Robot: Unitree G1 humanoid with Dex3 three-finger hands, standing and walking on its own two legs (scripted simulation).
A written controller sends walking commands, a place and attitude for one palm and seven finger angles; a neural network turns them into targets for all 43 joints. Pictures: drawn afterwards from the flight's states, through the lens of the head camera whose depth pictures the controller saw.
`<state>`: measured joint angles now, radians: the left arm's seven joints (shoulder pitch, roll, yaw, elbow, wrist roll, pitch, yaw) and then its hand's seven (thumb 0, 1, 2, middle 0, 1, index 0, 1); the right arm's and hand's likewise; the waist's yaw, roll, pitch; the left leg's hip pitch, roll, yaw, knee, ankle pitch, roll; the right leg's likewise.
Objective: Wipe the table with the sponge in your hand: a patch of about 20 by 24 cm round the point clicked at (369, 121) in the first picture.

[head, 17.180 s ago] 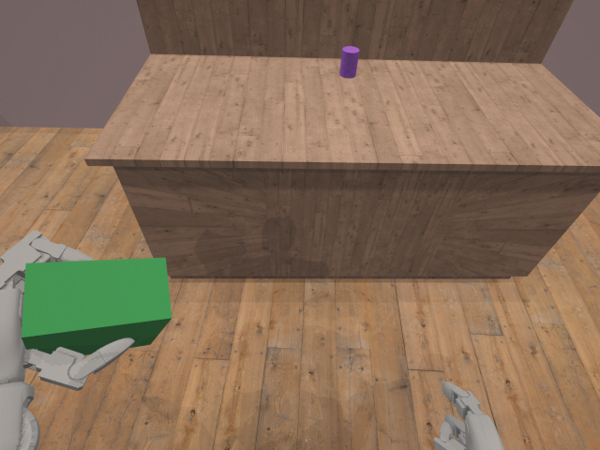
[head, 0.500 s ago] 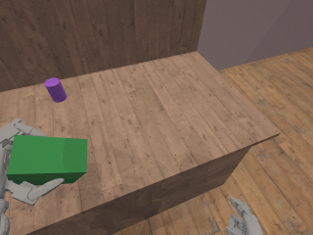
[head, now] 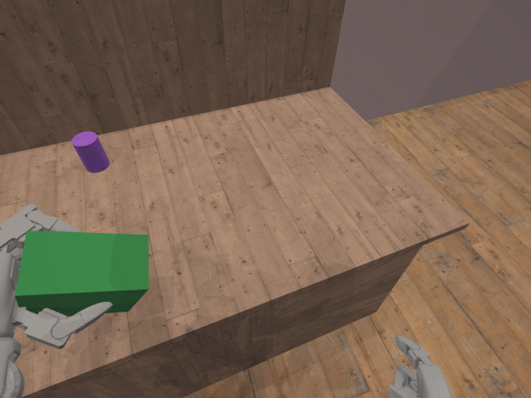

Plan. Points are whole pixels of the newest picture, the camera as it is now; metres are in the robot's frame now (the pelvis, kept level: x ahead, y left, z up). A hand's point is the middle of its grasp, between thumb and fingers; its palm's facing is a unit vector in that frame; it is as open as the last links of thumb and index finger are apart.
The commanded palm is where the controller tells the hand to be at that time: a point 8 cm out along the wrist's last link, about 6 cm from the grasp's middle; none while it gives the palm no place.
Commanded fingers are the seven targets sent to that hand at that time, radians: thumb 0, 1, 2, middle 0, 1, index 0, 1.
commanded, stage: come to a stop and stand still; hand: left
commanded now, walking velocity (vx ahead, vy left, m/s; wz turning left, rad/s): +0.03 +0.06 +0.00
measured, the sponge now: (103, 277) +0.23 +0.21 +0.13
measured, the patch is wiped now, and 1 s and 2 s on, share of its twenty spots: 0.00 0.00 0.00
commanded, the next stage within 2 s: look again from close up in 1.26 s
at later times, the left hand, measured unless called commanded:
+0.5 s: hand (53, 294) +0.21 +0.25 +0.13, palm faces +0.23 -0.88 -0.42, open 10.3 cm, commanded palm +0.15 +0.31 +0.18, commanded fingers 0.00 0.10 1.30 -1.20 -1.60 -1.20 -1.60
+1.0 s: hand out of the picture +0.21 +0.36 +0.15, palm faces +0.35 -0.86 -0.37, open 10.3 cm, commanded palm +0.15 +0.39 +0.18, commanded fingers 0.00 0.10 1.30 -1.20 -1.60 -1.20 -1.60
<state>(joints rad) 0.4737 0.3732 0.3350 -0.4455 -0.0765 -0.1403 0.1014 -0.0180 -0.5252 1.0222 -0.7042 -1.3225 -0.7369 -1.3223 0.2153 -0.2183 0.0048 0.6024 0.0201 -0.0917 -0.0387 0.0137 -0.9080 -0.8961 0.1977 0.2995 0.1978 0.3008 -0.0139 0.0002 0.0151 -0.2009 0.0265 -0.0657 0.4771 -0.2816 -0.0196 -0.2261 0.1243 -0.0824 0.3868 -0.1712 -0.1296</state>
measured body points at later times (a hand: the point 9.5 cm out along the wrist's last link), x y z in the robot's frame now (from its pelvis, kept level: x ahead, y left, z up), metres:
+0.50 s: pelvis -0.01 +0.03 +0.00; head +0.02 +0.03 +0.45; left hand +0.19 +0.30 +0.16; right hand +0.15 -0.20 -0.08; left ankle -0.02 +0.15 -0.74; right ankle +0.03 -0.03 -0.74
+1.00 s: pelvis -0.01 +0.11 +0.00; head +0.01 +0.15 +0.45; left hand +0.19 +0.41 +0.17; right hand +0.17 -0.09 -0.06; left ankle -0.02 +0.15 -0.74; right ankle +0.02 -0.02 -0.74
